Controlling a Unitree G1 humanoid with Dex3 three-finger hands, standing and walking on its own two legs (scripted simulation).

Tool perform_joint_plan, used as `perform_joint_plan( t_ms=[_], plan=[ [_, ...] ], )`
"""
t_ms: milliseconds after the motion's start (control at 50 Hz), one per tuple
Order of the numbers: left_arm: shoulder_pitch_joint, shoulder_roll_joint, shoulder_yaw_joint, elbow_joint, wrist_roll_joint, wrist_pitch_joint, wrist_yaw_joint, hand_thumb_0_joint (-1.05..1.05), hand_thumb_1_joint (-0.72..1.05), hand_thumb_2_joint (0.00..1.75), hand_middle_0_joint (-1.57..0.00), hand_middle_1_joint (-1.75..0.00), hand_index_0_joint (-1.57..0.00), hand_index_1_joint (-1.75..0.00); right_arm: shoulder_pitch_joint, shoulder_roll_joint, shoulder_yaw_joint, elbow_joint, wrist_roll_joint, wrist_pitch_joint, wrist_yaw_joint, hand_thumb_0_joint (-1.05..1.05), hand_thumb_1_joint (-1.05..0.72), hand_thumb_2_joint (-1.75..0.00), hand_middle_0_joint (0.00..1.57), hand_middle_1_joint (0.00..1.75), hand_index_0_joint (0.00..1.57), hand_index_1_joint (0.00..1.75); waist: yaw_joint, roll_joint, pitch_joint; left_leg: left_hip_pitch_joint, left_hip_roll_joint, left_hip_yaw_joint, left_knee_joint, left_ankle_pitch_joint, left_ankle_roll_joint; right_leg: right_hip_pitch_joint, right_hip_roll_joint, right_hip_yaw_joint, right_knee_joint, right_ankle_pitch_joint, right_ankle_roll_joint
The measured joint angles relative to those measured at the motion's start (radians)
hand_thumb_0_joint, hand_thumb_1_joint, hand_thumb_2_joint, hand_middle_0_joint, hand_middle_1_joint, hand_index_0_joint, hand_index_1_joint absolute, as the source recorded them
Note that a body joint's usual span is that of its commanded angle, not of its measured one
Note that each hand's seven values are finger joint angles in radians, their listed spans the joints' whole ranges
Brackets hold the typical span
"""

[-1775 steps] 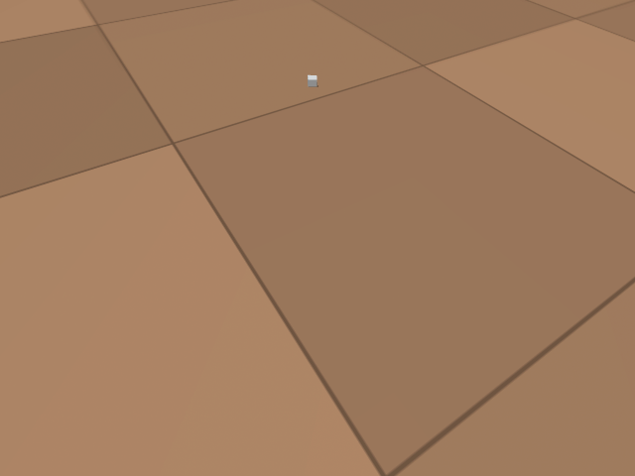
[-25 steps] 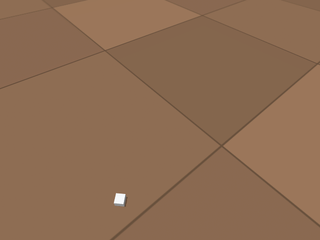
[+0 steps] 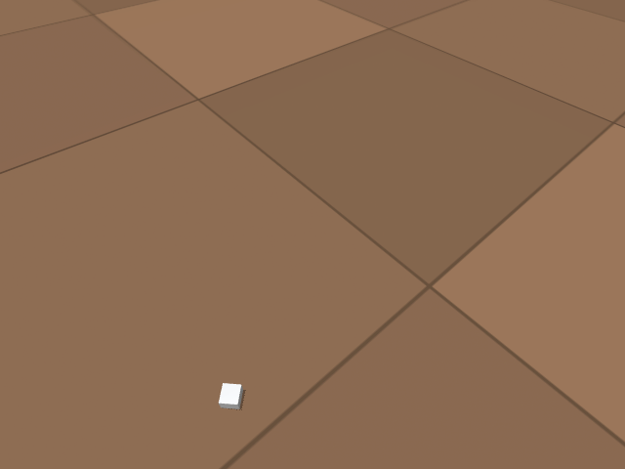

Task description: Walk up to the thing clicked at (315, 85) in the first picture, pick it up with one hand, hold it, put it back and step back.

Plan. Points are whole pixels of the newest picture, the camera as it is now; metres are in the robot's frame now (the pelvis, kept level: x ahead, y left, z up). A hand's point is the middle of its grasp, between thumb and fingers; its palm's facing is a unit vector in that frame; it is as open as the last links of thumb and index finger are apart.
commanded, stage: stand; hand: left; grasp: from above
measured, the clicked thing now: (231, 396) +0.44 +0.24 -0.76
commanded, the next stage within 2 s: step back in 0.88 s
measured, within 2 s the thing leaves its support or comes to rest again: neither
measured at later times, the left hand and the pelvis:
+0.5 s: hand out of the picture +0.06 +0.25 -0.16, palm faces +0.01 -0.94 -0.33, open 7.4 cm; pelvis +0.00 +0.00 +0.00, yaw +0 degrees
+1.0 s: hand out of the picture +0.07 +0.26 -0.16, palm faces +0.01 -0.93 -0.36, open 7.4 cm; pelvis -0.02 +0.00 -0.01, yaw +0 degrees
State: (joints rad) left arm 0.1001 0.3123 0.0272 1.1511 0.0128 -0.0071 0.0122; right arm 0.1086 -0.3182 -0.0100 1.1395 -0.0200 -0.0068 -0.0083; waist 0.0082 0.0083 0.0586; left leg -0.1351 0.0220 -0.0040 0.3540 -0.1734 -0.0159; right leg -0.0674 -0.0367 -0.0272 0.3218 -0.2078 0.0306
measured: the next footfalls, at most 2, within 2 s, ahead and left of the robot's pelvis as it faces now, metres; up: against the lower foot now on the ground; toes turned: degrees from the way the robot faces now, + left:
left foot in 1.44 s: -0.11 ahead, +0.13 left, +0.00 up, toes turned -1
right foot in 1.82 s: -0.13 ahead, -0.08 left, +0.00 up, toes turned +0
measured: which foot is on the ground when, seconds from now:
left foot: down 0.00-1.00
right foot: down 0.00-1.00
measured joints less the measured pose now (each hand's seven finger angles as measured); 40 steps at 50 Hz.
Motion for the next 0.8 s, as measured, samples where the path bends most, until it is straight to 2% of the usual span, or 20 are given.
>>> perform_joint_plan(
  t_ms=[800],
  plan=[
    [0.016,0.017,-0.011,-0.008,-0.002,-0.002,-0.012,0.0,0.91,0.9,-0.21,-0.3,-0.2,-0.29,0.004,-0.014,0.004,0.004,0.002,0.001,0.013,0.01,-0.9,-0.9,0.2,0.3,0.2,0.3,-0.006,-0.005,-0.009,-0.003,0.002,-0.002,-0.015,0.009,-0.003,-0.005,0.002,-0.002,-0.011,0.006,-0.003]
  ],
)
